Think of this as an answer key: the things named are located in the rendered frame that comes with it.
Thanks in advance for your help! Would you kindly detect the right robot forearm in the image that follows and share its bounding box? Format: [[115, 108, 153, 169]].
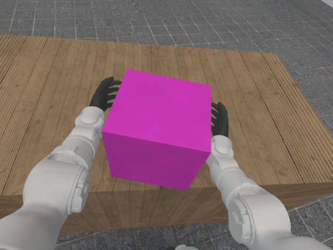
[[206, 135, 291, 230]]

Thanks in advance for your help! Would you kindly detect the pedestal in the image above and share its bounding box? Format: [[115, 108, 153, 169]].
[[0, 34, 333, 233]]

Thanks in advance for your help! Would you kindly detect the carton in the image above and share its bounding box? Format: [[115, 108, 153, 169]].
[[101, 69, 211, 191]]

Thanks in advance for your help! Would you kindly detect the robot left upper arm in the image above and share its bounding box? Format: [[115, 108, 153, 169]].
[[0, 159, 90, 250]]

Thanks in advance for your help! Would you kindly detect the left robot forearm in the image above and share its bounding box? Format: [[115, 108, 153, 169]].
[[23, 106, 105, 203]]

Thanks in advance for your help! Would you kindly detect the robot right hand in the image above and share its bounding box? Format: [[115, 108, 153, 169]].
[[211, 102, 228, 138]]

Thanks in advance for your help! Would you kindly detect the robot left hand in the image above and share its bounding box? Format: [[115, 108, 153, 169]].
[[89, 77, 122, 112]]

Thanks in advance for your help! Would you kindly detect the robot right upper arm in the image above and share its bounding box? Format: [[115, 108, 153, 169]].
[[228, 194, 333, 250]]

